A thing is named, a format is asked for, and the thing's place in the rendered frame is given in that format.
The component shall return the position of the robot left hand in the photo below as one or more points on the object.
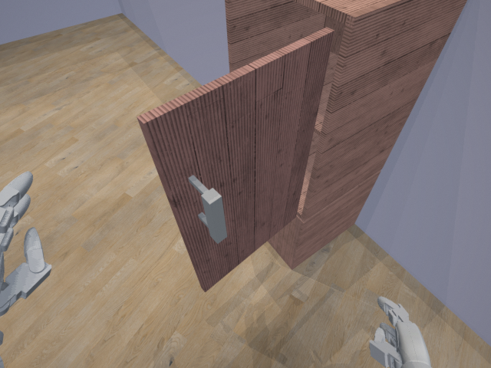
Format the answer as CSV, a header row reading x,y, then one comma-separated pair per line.
x,y
14,202

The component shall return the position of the cupboard door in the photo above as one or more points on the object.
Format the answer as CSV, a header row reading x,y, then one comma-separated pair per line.
x,y
248,135

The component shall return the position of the robot right hand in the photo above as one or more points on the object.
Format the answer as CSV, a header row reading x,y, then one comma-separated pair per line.
x,y
405,342

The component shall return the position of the handle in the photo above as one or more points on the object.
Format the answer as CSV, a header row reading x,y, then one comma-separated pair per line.
x,y
214,218

